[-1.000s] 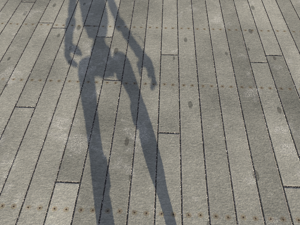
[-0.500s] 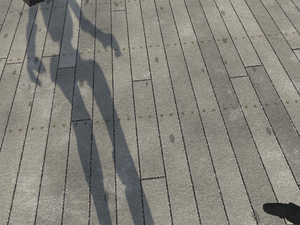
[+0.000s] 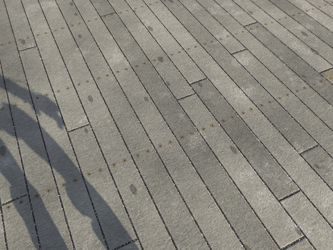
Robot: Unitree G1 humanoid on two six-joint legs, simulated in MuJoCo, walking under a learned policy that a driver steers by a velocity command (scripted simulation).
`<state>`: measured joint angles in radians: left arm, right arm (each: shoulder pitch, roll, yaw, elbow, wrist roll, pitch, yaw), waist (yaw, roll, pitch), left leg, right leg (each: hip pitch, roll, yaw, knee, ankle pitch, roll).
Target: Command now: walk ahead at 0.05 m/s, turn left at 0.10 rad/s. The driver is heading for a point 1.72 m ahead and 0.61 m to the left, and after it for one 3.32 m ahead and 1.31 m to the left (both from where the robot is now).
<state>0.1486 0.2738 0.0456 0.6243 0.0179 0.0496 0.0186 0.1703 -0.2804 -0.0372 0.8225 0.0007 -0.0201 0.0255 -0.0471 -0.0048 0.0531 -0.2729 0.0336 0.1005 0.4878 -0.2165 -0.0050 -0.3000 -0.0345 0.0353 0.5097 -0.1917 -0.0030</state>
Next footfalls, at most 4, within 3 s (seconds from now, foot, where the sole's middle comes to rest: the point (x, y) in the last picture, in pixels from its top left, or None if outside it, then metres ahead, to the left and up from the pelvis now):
0.72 right None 0.12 -0.11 -0.77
1.10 left None -0.02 0.12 -0.77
1.60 right None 0.06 -0.08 -0.77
2.14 left None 0.05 0.14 -0.77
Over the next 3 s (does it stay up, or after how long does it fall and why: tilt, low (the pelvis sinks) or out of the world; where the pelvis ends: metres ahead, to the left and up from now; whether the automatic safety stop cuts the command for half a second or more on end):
stays up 0.28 0.00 -0.02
